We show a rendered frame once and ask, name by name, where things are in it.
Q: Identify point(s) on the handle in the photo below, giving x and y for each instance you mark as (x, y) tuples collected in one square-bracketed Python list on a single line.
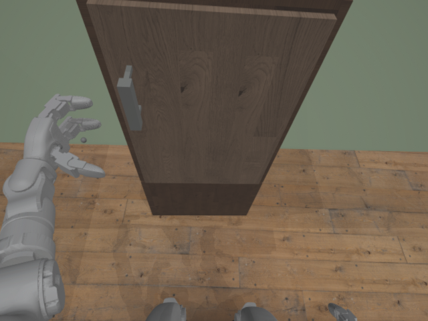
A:
[(129, 101)]

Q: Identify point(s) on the robot left forearm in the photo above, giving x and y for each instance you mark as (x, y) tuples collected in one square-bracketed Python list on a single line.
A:
[(29, 222)]

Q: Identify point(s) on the robot right hand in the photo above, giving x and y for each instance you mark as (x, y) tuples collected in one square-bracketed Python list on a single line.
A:
[(340, 313)]

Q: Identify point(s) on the cupboard door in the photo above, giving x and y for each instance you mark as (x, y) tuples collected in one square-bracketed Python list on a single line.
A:
[(217, 85)]

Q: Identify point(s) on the left robot shin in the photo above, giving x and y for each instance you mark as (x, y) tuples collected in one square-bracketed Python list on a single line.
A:
[(169, 300)]

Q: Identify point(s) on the robot left upper arm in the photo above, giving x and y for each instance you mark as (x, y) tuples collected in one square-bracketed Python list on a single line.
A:
[(31, 291)]

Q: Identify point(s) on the robot left hand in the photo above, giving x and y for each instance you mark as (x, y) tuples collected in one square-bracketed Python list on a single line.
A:
[(43, 136)]

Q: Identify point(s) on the right robot thigh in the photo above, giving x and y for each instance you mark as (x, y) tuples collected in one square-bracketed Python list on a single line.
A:
[(253, 313)]

